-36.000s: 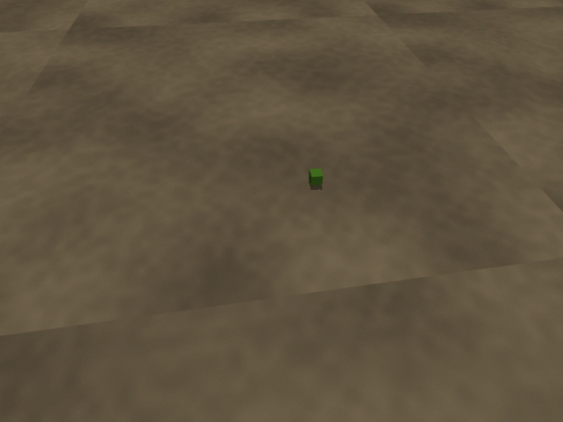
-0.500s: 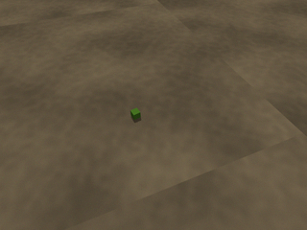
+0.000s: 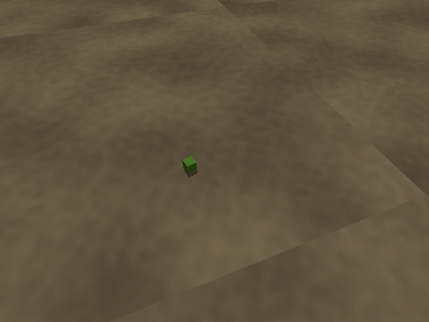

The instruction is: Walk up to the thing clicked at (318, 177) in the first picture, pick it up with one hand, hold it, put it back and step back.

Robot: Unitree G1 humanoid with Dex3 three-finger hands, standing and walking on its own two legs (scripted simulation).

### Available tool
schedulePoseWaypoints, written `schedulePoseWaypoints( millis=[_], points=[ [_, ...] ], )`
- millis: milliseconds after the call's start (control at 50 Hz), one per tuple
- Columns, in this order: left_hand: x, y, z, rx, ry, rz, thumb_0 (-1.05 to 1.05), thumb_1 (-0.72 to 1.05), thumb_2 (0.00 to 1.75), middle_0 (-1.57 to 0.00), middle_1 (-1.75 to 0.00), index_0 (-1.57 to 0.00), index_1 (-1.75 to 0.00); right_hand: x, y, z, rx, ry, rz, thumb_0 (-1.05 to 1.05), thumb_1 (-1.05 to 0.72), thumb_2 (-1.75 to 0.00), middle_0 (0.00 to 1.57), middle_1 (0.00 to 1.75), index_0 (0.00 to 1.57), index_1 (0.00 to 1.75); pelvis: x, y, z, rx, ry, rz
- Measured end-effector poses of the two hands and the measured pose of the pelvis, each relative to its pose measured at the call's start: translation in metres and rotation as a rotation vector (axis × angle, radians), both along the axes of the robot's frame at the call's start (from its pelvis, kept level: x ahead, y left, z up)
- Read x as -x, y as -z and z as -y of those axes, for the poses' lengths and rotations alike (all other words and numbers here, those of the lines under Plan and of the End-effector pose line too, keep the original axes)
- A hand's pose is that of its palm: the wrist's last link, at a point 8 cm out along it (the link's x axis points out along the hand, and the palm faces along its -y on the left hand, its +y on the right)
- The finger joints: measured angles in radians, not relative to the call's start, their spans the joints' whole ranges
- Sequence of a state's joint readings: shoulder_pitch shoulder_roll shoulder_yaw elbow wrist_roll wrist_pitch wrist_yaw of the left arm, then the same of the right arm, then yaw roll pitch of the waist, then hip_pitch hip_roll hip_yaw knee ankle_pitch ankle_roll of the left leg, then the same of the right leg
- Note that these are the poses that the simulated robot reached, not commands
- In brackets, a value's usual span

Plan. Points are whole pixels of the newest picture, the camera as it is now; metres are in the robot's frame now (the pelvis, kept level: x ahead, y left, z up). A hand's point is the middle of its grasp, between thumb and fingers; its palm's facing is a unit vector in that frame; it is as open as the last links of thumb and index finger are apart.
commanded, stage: step back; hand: left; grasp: from above
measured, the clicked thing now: (189, 164) +1.06 +0.19 -0.73
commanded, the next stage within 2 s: stand in 0.32 s
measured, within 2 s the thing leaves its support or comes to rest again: neither
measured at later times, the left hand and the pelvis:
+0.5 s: hand out of the picture +0.13 +0.26 -0.13, palm faces -0.03 -0.94 -0.34, open 7.4 cm; pelvis +0.02 +0.01 +0.02, yaw -1 degrees
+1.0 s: hand out of the picture +0.08 +0.25 -0.14, palm faces -0.05 -0.94 -0.34, open 7.4 cm; pelvis +0.01 +0.00 +0.02, yaw -1 degrees
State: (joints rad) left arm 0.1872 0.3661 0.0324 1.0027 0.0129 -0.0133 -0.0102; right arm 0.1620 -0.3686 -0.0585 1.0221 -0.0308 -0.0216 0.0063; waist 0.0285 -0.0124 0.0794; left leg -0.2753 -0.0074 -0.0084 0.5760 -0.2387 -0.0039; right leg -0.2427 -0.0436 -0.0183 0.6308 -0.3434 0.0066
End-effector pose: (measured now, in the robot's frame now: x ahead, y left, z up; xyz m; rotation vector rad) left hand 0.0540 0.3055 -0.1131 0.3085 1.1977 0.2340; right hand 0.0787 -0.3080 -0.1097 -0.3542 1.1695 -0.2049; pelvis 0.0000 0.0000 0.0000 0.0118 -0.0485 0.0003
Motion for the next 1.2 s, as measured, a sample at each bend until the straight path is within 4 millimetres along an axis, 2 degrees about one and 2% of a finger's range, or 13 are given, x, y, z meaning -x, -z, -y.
schedulePoseWaypoints(
  millis=[240, 380, 480, 600, 900, 1040, 1200],
  points=[
    [-0.045, -0.006, -0.003, 0.006, 0.026, 0.014, 0.01, 0.90, 0.90, -0.21, -0.30, -0.21, -0.30, -0.048, -0.009, -0.026, -0.052, -0.002, 0.043, 0.01, -0.90, -0.90, 0.20, 0.30, 0.21, 0.30, -0.020, -0.010, -0.004, 0.020, 0.016, -0.013],
    [-0.063, -0.013, -0.001, 0.005, 0.043, 0.031, 0.01, 0.90, 0.90, -0.20, -0.30, -0.20, -0.30, -0.057, -0.012, -0.027, -0.059, 0.010, 0.058, 0.01, -0.90, -0.90, 0.20, 0.30, 0.21, 0.30, -0.023, -0.015, -0.006, 0.015, 0.021, -0.009],
    [-0.065, -0.016, 0.004, 0.014, 0.058, 0.022, 0.01, 0.90, 0.90, -0.20, -0.30, -0.20, -0.30, -0.049, -0.014, -0.023, -0.058, 0.022, 0.047, 0.01, -0.90, -0.90, 0.20, 0.30, 0.21, 0.30, -0.023, -0.018, -0.005, 0.014, 0.020, -0.004],
    [-0.060, -0.016, 0.009, 0.022, 0.065, 0.010, 0.01, 0.90, 0.90, -0.21, -0.30, -0.21, -0.30, -0.031, -0.014, -0.017, -0.050, 0.040, 0.016, 0.01, -0.90, -0.90, 0.20, 0.30, 0.21, 0.30, -0.019, -0.020, -0.004, 0.013, 0.020, 0.001],
    [-0.030, -0.014, 0.011, 0.020, 0.057, -0.044, 0.01, 0.90, 0.90, -0.21, -0.30, -0.21, -0.30, 0.011, -0.009, -0.010, -0.052, 0.063, -0.062, 0.01, -0.90, -0.90, 0.20, 0.30, 0.20, 0.30, -0.008, -0.021, 0.001, 0.013, 0.018, 0.000],
    [-0.020, -0.014, 0.010, 0.016, 0.051, -0.062, 0.01, 0.90, 0.90, -0.21, -0.30, -0.21, -0.30, 0.018, -0.007, -0.009, -0.055, 0.062, -0.075, 0.01, -0.90, -0.90, 0.20, 0.30, 0.20, 0.30, -0.007, -0.021, 0.002, 0.014, 0.018, -0.002],
    [-0.021, -0.015, 0.011, 0.016, 0.054, -0.054, 0.01, 0.90, 0.90, -0.21, -0.30, -0.21, -0.30, 0.014, -0.008, -0.009, -0.054, 0.053, -0.064, 0.01, -0.90, -0.90, 0.20, 0.30, 0.20, 0.30, -0.007, -0.021, 0.003, 0.014, 0.018, -0.002]
  ],
)
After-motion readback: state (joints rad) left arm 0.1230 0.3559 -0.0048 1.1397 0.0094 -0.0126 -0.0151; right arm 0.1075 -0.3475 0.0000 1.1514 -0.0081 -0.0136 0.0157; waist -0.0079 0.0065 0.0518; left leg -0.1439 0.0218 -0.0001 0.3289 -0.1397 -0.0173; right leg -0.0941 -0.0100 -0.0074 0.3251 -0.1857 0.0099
